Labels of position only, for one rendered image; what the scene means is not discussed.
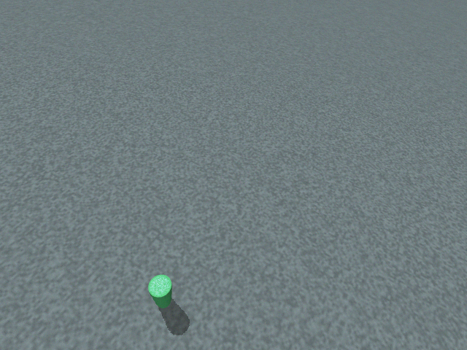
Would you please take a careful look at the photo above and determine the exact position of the cup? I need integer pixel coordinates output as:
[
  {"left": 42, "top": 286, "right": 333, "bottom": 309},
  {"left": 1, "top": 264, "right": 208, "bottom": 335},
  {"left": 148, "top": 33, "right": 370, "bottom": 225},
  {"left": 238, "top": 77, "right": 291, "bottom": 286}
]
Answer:
[{"left": 148, "top": 275, "right": 172, "bottom": 308}]

